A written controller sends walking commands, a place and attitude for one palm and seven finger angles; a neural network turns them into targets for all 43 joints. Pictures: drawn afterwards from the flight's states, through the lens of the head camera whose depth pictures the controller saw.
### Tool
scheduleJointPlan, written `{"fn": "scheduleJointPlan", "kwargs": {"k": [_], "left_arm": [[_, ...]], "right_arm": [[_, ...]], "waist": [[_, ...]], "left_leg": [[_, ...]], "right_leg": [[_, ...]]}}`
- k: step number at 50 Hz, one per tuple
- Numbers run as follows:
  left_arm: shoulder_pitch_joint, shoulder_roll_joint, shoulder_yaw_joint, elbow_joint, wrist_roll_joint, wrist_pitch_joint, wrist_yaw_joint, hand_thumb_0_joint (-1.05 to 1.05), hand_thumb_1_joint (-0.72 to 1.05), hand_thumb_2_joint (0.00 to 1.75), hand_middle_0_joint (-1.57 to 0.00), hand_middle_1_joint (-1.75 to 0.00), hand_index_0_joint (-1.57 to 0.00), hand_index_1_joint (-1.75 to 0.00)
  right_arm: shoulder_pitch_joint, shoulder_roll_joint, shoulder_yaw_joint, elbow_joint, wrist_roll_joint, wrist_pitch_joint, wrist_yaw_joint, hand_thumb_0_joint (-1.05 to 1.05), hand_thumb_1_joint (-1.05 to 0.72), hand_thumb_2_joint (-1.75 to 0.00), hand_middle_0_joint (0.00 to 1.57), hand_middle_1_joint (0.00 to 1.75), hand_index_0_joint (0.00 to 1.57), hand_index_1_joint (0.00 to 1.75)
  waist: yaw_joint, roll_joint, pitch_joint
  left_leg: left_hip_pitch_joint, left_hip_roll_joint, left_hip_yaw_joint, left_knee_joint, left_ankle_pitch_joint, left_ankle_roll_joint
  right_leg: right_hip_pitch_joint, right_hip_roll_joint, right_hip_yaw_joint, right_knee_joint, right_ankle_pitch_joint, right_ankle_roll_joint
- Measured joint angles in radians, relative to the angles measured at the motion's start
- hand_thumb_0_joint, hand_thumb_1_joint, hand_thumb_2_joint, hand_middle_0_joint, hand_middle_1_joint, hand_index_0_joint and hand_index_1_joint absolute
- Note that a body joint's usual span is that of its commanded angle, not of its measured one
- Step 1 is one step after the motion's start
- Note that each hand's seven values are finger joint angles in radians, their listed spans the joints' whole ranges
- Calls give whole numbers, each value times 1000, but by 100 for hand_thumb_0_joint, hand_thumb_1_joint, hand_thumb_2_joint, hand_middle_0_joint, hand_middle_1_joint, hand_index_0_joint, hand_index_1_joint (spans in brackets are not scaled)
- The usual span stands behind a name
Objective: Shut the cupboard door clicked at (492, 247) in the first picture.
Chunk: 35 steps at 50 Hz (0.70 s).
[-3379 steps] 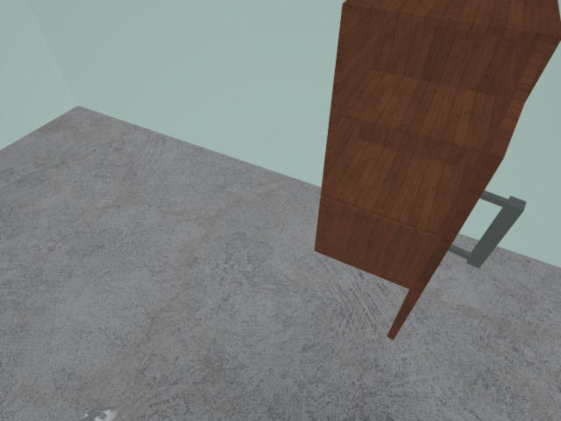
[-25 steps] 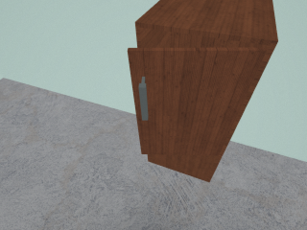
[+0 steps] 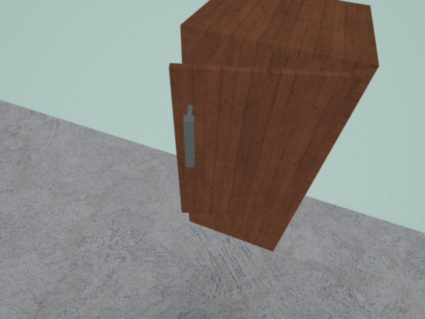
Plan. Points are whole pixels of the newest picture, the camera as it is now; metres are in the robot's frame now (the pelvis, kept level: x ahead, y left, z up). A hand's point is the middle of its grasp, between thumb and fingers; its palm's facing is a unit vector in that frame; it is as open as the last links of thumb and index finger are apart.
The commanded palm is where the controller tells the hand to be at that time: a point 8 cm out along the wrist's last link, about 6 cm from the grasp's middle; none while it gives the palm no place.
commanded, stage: shuffle to correct the standing spot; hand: left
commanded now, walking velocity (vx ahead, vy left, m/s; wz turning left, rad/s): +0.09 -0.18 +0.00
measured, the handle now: (190, 137) +0.51 +0.09 +0.03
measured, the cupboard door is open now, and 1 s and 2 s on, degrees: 19 19 19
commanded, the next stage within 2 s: come to a stop and stand still in 0.70 s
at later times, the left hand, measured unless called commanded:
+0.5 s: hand out of the picture -0.02 +0.09 -0.19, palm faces +0.08 -0.99 -0.11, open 7.4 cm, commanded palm none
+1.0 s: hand (204, 313) +0.17 +0.02 -0.17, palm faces +0.00 -0.97 -0.25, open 7.4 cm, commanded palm none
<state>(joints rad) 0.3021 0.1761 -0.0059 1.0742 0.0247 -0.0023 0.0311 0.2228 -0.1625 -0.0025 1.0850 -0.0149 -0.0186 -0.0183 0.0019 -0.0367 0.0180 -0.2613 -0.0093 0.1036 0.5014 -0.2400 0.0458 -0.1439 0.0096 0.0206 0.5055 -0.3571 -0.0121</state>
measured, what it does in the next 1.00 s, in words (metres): steps to the right: left foot, then right foot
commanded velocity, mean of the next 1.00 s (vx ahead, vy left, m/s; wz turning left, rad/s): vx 0.05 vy -0.08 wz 0.04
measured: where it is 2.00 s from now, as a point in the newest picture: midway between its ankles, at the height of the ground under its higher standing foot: outside the picture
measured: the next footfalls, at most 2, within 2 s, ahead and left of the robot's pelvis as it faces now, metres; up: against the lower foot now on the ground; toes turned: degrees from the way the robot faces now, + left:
left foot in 0.50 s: +0.11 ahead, +0.03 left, +0.00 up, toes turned +9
right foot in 0.92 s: +0.17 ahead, -0.29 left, +0.00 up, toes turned -5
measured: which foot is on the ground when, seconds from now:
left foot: down 0.00-0.20, up 0.22-0.48, down 0.50-0.92, up 0.94-1.00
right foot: down 0.00-0.52, up 0.54-0.90, down 0.92-1.00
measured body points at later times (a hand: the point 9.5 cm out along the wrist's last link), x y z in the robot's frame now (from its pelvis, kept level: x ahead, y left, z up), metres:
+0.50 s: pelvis +0.05 -0.06 -0.01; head +0.09 -0.03 +0.44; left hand -0.02 +0.14 -0.18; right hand +0.11 -0.29 -0.15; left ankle +0.07 +0.02 -0.74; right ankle -0.03 -0.11 -0.74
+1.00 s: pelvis +0.10 -0.16 -0.01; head +0.14 -0.19 +0.44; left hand +0.17 +0.08 -0.15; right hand +0.08 -0.41 -0.17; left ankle +0.07 -0.01 -0.71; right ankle +0.13 -0.29 -0.74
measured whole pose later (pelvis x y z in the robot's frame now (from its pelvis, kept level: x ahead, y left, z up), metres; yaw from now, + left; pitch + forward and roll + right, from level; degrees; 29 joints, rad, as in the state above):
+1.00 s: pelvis +0.10 -0.16 -0.01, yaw +1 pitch +1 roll +0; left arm 0.18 0.17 0.04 0.98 0.03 -0.01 0.00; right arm 0.31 -0.21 -0.06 1.05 -0.02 0.04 -0.02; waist -0.03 0.05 0.06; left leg -0.36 0.09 0.02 0.82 -0.52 -0.02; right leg -0.36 -0.07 -0.08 0.62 -0.28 0.01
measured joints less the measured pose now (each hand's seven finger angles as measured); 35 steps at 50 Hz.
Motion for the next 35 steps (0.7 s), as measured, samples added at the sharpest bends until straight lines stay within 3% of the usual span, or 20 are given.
{"fn": "scheduleJointPlan", "kwargs": {"k": [7,10,13,17,20,24,26,28,30,32,35], "left_arm": [[24,1,22,-16,14,29,-24,1,91,90,-20,-30,-19,-30],[35,-6,29,-17,17,24,-28,1,91,90,-20,-30,-19,-30],[56,-5,32,-26,16,7,-17,1,91,90,-20,-30,-19,-30],[75,-20,29,-20,14,-14,-3,1,91,90,-20,-30,-19,-30],[88,-37,22,-9,15,-19,0,1,91,90,-20,-30,-19,-30],[107,-51,17,6,14,-10,-6,1,91,90,-20,-30,-19,-30],[118,-50,19,14,7,-1,-12,1,91,90,-20,-30,-20,-30],[110,-47,22,22,6,18,-17,1,91,90,-20,-30,-20,-30],[87,-42,32,20,15,36,-22,1,91,90,-20,-30,-20,-30],[48,-31,45,2,20,45,-30,1,91,90,-20,-30,-20,-30],[-11,-12,61,-42,21,46,-39,1,91,90,-20,-30,-19,-30]], "right_arm": [[7,5,-22,-26,-9,14,-6,0,-91,-90,20,30,20,30],[28,-7,-30,-25,-8,21,-8,0,-91,-90,20,30,20,30],[58,-3,-33,-9,-6,41,-5,0,-91,-90,20,30,20,29],[51,8,-36,-4,-7,41,0,1,-91,-90,20,30,20,29],[27,18,-34,-16,-6,34,2,1,-91,-90,20,30,20,29],[-13,26,-33,-35,-4,18,-8,1,-93,-90,20,30,20,29],[-28,36,-27,-45,-7,-4,-14,1,-93,-90,20,30,20,29],[-34,47,-20,-58,-7,-16,-19,0,-93,-90,20,30,20,29],[-24,48,-24,-66,-5,-23,-31,0,-93,-90,20,30,20,30],[-6,39,-26,-64,-6,-27,-36,0,-94,-90,20,30,20,30],[23,31,-24,-47,-10,-25,-32,-1,-94,-90,20,30,20,30]], "waist": [[6,-2,13],[-3,31,13],[2,27,-10],[11,12,-2],[16,9,11],[23,1,24],[20,-17,28],[17,-38,32],[7,-37,25],[4,-29,21],[11,-16,19]], "left_leg": [[-35,33,33,51,-31,-18],[-55,65,10,104,-69,-31],[-124,57,-28,286,-212,-15],[-199,49,-35,480,-214,-15],[-201,51,-12,433,-196,-18],[-135,46,23,220,-124,-11],[-89,40,40,131,-43,6],[-74,41,58,154,-80,18],[-46,50,61,130,-92,14],[-20,58,49,79,-68,-2],[9,73,30,5,-27,-17]], "right_leg": [[-109,-11,-52,125,-65,-25],[-96,11,-88,88,1,-38],[-67,22,-120,45,-14,-62],[-15,35,-145,-33,7,-82],[10,48,-157,-62,8,-86],[22,69,-164,-36,-28,-88],[-16,64,-156,80,-76,-81],[-114,50,-125,336,-144,-52],[-212,37,-96,539,-133,-32],[-292,8,-72,635,-64,-14],[-372,-42,-36,651,37,10]]}}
